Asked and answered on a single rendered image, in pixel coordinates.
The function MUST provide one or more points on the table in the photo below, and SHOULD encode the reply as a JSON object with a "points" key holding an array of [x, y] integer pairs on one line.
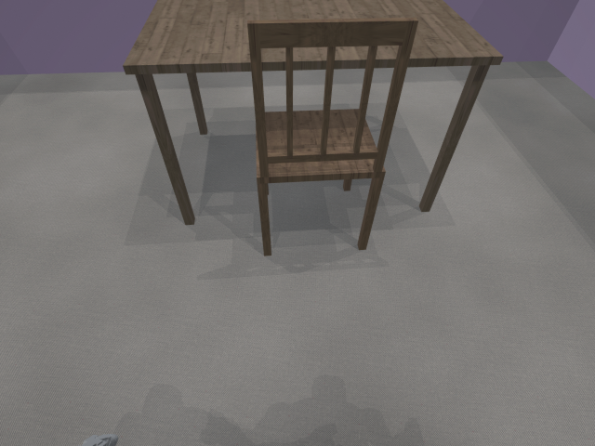
{"points": [[190, 36]]}

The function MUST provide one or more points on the chair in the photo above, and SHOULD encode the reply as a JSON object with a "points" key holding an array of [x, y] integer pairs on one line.
{"points": [[297, 146]]}

